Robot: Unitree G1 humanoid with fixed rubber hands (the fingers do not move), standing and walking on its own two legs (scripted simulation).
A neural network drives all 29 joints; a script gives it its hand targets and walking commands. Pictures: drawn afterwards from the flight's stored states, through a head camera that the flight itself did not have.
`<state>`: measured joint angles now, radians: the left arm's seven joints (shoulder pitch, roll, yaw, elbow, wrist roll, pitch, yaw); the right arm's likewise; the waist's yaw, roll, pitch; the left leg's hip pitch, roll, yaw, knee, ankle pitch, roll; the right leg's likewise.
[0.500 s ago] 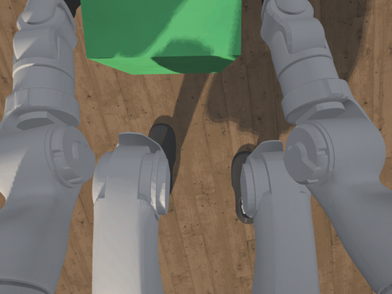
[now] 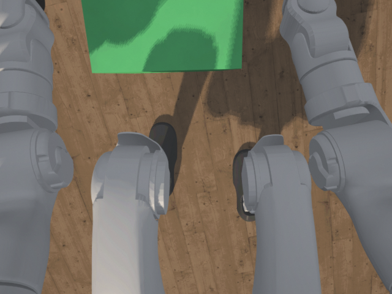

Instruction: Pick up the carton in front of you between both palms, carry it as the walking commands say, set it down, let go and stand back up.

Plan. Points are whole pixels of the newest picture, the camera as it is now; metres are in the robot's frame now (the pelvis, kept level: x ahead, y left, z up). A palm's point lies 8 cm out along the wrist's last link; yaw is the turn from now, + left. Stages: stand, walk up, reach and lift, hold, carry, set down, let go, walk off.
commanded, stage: set down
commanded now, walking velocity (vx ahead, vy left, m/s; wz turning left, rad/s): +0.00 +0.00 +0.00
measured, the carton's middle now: (170, 13) +0.51 +0.11 -0.25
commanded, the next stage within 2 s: let go in 0.92 s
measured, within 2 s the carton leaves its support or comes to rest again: neither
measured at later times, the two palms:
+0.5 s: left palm out of the picture +0.50 +0.31 +0.00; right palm out of the picture +0.56 -0.08 +0.00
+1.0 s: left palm out of the picture +0.49 +0.31 +0.15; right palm out of the picture +0.55 -0.08 +0.15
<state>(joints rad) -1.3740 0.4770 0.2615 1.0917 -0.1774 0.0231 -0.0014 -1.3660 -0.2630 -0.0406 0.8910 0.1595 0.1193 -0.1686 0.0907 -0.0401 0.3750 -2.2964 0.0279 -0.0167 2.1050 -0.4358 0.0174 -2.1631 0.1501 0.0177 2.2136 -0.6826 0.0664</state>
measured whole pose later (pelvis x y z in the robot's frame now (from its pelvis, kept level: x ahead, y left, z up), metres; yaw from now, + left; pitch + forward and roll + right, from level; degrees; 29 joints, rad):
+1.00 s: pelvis +0.04 +0.01 +0.25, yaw +2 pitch +44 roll -3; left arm -1.01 0.32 0.38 0.85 0.04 0.13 -0.09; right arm -1.02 -0.15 -0.25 0.78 -0.04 0.17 -0.10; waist 0.07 -0.03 -0.07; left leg -1.67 -0.01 -0.03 1.17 -0.28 0.02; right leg -1.55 0.08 0.05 1.23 -0.45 0.04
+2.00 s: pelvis +0.13 -0.02 +0.40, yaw +5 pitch -3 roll +1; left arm 0.22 0.22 0.04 0.41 0.02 0.11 -0.08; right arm 0.21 -0.21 -0.04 0.45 0.00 0.09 0.06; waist 0.00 -0.05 0.10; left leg -0.16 -0.02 -0.04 0.41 -0.19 -0.02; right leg -0.06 0.03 0.07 0.45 -0.33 -0.03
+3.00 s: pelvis +0.15 +0.02 +0.40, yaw +4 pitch -1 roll +0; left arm 0.21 0.36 0.02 0.78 0.03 0.00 0.03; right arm 0.13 -0.33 -0.03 0.89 -0.03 -0.01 -0.02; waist -0.01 -0.03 0.01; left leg -0.22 -0.03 0.00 0.48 -0.25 0.02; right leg -0.08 0.02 0.10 0.44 -0.34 0.01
